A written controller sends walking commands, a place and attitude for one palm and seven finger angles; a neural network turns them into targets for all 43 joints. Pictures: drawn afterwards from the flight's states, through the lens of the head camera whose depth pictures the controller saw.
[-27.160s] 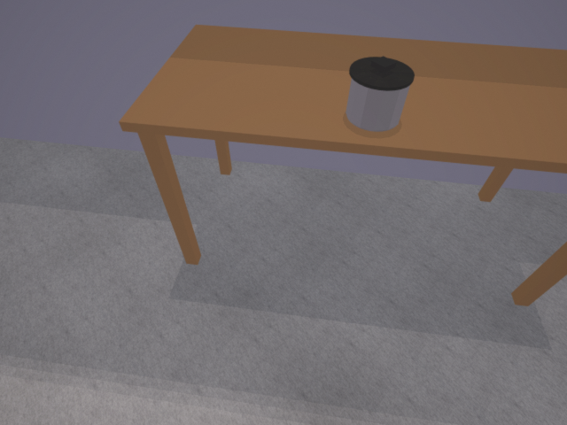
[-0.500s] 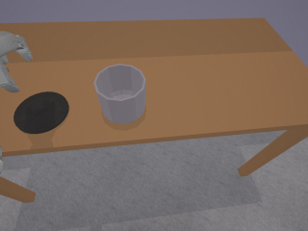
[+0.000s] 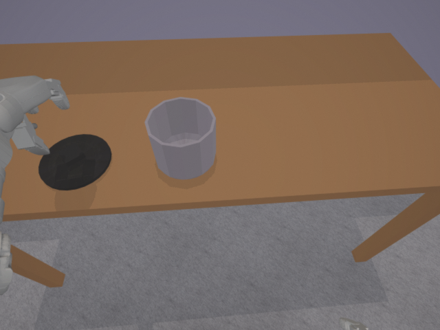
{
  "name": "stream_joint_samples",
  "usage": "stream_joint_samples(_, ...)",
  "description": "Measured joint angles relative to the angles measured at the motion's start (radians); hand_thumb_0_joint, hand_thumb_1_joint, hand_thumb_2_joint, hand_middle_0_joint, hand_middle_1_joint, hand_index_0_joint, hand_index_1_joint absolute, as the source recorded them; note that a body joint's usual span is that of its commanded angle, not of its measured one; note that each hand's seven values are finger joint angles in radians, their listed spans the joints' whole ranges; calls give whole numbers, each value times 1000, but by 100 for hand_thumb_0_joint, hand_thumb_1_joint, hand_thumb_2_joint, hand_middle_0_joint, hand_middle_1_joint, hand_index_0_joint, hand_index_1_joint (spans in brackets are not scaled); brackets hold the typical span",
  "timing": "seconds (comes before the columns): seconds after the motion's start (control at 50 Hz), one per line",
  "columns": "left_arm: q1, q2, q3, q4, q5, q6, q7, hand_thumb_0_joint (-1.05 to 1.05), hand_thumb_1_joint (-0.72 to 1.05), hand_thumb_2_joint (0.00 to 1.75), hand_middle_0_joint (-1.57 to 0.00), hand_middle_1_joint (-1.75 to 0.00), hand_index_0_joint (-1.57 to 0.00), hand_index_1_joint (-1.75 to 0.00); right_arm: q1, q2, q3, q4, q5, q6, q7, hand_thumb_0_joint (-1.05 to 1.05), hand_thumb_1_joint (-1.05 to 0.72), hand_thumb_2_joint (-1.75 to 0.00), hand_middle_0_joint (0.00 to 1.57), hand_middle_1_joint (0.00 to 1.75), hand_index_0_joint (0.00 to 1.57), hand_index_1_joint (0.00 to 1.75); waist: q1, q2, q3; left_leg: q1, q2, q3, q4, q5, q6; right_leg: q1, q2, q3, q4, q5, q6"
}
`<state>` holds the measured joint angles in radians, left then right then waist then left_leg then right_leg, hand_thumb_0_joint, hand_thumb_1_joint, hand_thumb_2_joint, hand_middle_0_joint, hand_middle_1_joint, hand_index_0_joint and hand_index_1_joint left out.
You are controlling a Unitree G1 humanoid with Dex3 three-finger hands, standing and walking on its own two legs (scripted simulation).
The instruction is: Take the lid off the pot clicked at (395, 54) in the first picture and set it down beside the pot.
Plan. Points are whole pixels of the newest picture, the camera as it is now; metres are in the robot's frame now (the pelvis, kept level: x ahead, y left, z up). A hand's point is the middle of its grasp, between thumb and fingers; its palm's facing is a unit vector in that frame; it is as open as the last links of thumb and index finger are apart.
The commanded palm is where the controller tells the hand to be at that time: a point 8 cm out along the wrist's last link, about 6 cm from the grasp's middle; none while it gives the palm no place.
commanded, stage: draw the hand back to the body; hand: left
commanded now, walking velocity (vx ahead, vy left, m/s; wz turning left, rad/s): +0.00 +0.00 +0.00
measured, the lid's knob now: (72, 154) +0.48 +0.34 -0.01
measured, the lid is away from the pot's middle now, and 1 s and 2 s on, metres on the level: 0.25 0.25 0.25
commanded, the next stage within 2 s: step back with the hand held close in 1.80 s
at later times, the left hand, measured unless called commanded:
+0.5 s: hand (53, 120) +0.39 +0.25 +0.19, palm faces +0.43 -0.86 -0.26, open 10.2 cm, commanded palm +0.33 +0.29 +0.20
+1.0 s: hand (54, 167) +0.31 +0.23 +0.18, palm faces +0.45 -0.86 -0.26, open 7.8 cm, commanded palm +0.25 +0.26 +0.19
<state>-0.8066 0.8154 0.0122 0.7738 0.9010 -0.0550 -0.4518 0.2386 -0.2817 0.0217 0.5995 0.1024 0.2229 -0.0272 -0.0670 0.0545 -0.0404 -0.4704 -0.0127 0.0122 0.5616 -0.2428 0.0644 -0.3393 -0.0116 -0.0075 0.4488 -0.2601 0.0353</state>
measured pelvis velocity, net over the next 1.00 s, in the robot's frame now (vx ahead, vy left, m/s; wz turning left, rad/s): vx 0.02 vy -0.05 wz -0.02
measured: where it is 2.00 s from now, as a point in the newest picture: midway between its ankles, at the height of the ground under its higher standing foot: outside the picture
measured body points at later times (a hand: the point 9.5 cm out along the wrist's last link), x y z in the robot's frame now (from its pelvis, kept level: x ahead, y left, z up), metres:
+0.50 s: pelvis +0.02 -0.03 +0.01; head +0.03 -0.04 +0.46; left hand +0.36 +0.30 +0.20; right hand +0.15 -0.29 -0.09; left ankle +0.02 +0.08 -0.73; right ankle -0.03 -0.16 -0.73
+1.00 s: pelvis +0.02 -0.05 +0.01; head +0.01 -0.07 +0.46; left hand +0.28 +0.27 +0.19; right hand +0.20 -0.29 -0.08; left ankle +0.02 +0.08 -0.73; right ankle -0.03 -0.16 -0.73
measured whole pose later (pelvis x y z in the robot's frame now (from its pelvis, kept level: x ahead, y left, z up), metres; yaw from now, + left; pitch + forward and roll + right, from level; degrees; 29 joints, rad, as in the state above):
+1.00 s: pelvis +0.02 -0.05 +0.01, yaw -1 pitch -2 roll +0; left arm -0.02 0.39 0.36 0.03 -0.11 -0.06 0.08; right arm 0.16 -0.25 0.03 0.66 0.04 -0.06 -0.07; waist 0.04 0.06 0.03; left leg -0.13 0.04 0.02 0.40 -0.22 -0.01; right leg -0.04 0.04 0.01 0.34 -0.26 -0.02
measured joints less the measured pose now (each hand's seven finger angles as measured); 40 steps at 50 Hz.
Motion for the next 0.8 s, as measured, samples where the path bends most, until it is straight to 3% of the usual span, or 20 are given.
stream_joint_samples(0.04, 30, -6, 4, -35, -9, 3, 1, 0, -1, 65, -36, -86, -36, -86, -12, 0, 1, -6, 0, 0, 1, 1, -90, -90, 21, 30, 20, 30, 6, 1, 2, 9, -1, -3, -4, 2, -1, 9, -1, -3, -3, 1, 0)
stream_joint_samples(0.06, 41, -24, 32, -39, -136, 5, 28, 0, -1, 65, -36, -86, -36, -86, -8, 3, -3, -18, 0, -13, -4, 1, -90, -90, 21, 30, 20, 30, 17, 0, 14, 24, -1, -3, -9, 3, -3, 23, -1, -3, -5, 1, -5)
stream_joint_samples(0.1, 77, -82, 99, -55, -422, -17, 146, 0, -1, 65, -36, -86, -37, -86, 5, 8, 6, -36, -4, -60, -19, 1, -90, -90, 20, 30, 20, 30, 43, -5, 46, 70, 0, 3, -27, 5, -8, 63, 0, 3, -15, 1, -21)
stream_joint_samples(0.14, 131, -146, 156, -94, -626, -33, 261, 0, -1, 65, -36, -86, -37, -86, 9, 16, 28, -32, -10, -96, -31, 1, -90, -90, 20, 30, 20, 30, 58, -20, 56, 109, 4, 12, -45, 6, -12, 96, 2, 13, -29, 4, -16)
stream_joint_samples(0.18, 172, -201, 201, -136, -746, -32, 350, 0, -1, 65, -36, -86, -37, -86, 5, 27, 45, -16, -17, -128, -36, 1, -90, -90, 21, 30, 20, 30, 62, -38, 58, 140, 9, 16, -59, 5, -18, 124, 7, 18, -42, 6, -12)
stream_joint_samples(0.24, 230, -262, 254, -218, -840, -25, 443, 0, 0, 65, -36, -85, -36, -85, 3, 38, 50, 0, -31, -179, -38, 1, -90, -90, 21, 30, 21, 30, 58, -52, 60, 181, 16, 18, -76, 3, -28, 164, 14, 21, -63, 8, -19)
stream_joint_samples(0.32, 322, -300, 306, -311, -907, -24, 506, 0, 4, 67, -35, -82, -35, -83, -2, 35, 40, 16, -44, -226, -30, 1, -90, -90, 21, 30, 21, 30, 49, -48, 56, 223, 24, 26, -94, -2, -36, 202, 21, 29, -81, 7, -22)
stream_joint_samples(0.42, 424, -319, 339, -394, -946, -12, 526, 0, 12, 69, -33, -77, -33, -78, -7, 17, 22, 40, -50, -245, -25, 1, -90, -90, 21, 30, 21, 30, 51, -32, 52, 255, 32, 29, -110, -5, -45, 228, 28, 33, -87, 0, -30)
stream_joint_samples(0.6, 548, -348, 354, -501, -976, 7, 539, 0, 31, 74, -30, -66, -30, -66, -16, -3, -1, 73, -48, -253, -31, 2, -90, -90, 21, 30, 20, 30, 76, -13, 55, 285, 41, 16, -129, 0, -62, 252, 39, 21, -88, -8, -47)
stream_joint_samples(0.8, 660, -385, 353, -603, -996, 5, 538, 1, 54, 80, -26, -52, -26, -52, -59, 13, 2, 70, -52, -266, -38, 2, -90, -90, 20, 30, 20, 30, 90, -3, 62, 312, 49, 9, -148, 11, -74, 275, 48, 15, -94, -6, -60)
